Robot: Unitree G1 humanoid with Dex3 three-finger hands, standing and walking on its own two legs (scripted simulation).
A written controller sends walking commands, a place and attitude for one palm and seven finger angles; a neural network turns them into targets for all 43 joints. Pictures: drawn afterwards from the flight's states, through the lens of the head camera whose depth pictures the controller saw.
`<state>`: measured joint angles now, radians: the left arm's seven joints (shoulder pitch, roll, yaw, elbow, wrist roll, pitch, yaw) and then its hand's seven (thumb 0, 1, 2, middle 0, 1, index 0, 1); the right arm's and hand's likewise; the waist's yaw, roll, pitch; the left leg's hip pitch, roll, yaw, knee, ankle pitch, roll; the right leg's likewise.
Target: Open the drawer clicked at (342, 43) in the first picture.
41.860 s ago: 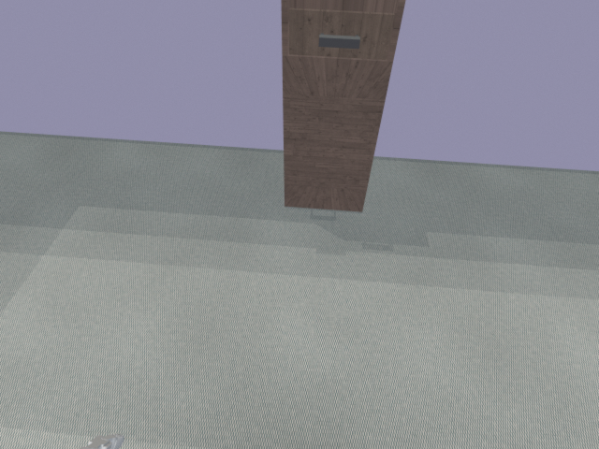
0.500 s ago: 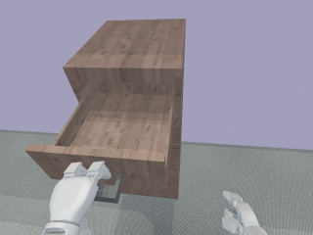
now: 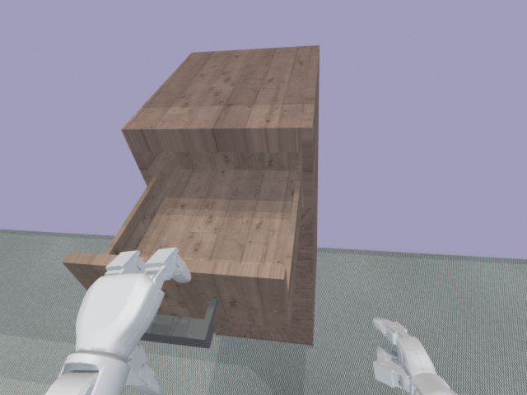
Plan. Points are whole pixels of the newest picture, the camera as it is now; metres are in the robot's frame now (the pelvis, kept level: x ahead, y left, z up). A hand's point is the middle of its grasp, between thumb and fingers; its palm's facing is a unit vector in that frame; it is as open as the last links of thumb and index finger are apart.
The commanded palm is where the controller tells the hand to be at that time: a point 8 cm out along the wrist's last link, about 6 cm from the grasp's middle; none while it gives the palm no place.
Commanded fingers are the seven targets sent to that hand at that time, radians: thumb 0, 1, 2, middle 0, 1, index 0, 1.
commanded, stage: lift the hand off the handle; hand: left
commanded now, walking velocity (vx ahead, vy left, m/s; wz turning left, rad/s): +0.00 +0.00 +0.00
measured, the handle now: (172, 314) +0.21 +0.18 +0.05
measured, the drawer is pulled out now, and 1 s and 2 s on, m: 0.28 0.28 0.28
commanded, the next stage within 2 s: draw the hand back to the body in 0.52 s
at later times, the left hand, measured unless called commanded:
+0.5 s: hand (129, 270) +0.19 +0.18 +0.20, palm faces +0.27 -0.18 -0.95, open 13.8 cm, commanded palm +0.14 +0.17 +0.25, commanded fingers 0.00 -0.50 0.30 -0.30 -1.20 -0.30 -1.20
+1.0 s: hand (114, 280) +0.18 +0.20 +0.18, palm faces +0.17 -0.14 -0.97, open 13.8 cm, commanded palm +0.13 +0.20 +0.25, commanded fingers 0.00 -0.50 0.30 -0.30 -1.20 -0.30 -1.20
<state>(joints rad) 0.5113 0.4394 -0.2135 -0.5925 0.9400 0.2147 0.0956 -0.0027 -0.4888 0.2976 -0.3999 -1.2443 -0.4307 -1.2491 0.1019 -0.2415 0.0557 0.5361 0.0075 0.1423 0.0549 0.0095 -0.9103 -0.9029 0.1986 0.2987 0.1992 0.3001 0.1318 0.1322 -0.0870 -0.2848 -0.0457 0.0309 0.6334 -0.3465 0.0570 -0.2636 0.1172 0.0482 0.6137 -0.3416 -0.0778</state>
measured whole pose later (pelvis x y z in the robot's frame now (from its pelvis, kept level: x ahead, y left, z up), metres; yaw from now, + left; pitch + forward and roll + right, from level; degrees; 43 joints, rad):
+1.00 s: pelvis -0.01 -0.01 +0.01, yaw +1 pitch -3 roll +0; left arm 0.38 0.54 -0.02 -0.68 0.80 0.31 -0.08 0.00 -0.49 0.30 -0.32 -1.20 -0.32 -1.20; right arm 0.06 -0.28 0.08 0.54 0.05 0.20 0.06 0.01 -0.91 -0.90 0.20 0.30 0.20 0.30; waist 0.11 0.14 -0.05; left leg -0.20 -0.05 0.02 0.53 -0.28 0.05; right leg -0.18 0.11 0.04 0.51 -0.28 -0.08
